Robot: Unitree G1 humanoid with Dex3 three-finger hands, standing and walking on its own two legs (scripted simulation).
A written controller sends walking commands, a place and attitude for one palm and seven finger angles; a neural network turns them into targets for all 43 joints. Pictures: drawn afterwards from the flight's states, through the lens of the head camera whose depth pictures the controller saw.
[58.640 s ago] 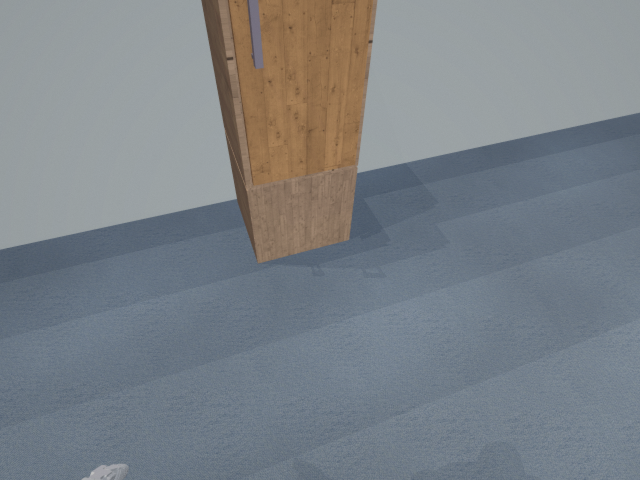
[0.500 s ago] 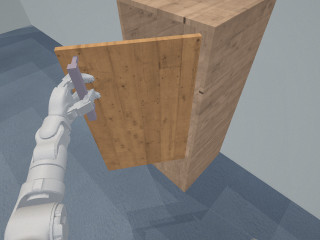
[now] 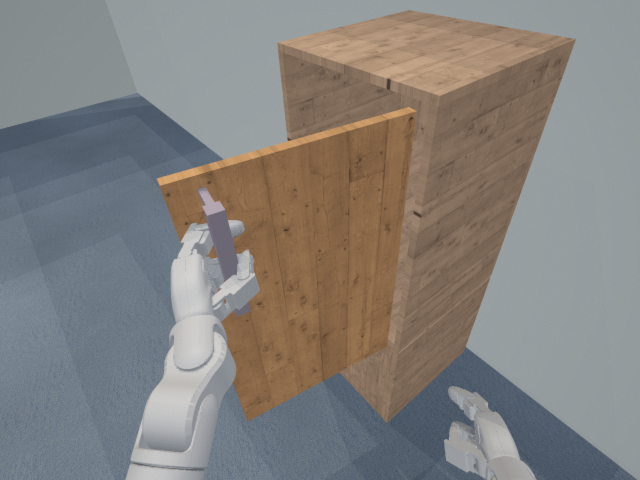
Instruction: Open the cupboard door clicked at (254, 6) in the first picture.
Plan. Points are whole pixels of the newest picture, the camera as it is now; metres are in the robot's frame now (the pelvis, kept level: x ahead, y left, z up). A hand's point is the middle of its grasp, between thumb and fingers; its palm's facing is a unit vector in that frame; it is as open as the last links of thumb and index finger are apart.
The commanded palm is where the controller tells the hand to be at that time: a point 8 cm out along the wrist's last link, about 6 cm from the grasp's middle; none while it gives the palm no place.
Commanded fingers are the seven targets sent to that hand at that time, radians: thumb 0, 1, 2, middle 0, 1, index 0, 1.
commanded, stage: pull the door open along its arc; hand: left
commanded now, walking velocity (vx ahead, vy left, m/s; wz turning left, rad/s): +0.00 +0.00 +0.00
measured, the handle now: (223, 254) +0.35 +0.15 +0.15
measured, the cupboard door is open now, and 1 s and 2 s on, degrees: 80 89 92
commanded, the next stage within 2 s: open thumb and fingers to let go in 0.26 s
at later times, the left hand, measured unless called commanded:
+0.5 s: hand (286, 301) +0.27 +0.05 +0.15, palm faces +0.32 -0.95 +0.00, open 6.1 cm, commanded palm +0.22 +0.10 +0.15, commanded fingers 0.00 0.34 0.66 -0.36 -1.29 -0.36 -1.29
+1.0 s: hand (271, 301) +0.27 +0.07 +0.15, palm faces +0.29 -0.96 +0.00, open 14.0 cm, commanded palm +0.22 +0.10 +0.15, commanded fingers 0.00 -0.50 0.30 -0.21 -0.65 -0.21 -0.65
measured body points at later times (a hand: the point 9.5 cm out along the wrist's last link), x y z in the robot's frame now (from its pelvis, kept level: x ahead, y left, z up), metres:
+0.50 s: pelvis -0.01 -0.01 +0.00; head -0.05 -0.05 +0.44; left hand +0.25 +0.10 +0.15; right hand +0.19 -0.21 -0.10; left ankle +0.01 +0.13 -0.73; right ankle -0.04 -0.06 -0.73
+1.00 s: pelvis -0.02 +0.02 +0.00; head -0.05 -0.01 +0.44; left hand +0.25 +0.12 +0.15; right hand +0.19 -0.17 -0.09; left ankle +0.01 +0.13 -0.73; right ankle -0.04 -0.06 -0.73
